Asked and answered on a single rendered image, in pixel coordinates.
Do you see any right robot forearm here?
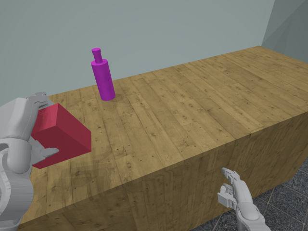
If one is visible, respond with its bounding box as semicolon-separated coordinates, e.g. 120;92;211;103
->
236;202;271;231

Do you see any sponge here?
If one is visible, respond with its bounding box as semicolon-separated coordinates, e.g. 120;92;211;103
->
31;103;91;169

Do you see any right robot hand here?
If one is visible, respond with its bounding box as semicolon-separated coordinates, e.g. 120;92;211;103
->
218;167;253;210

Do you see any left robot forearm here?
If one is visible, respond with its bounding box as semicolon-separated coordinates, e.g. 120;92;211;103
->
0;138;34;231

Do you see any table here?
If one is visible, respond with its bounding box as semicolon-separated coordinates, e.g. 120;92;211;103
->
17;46;308;231

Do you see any left robot hand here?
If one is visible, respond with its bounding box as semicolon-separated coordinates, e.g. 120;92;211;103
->
0;91;59;165

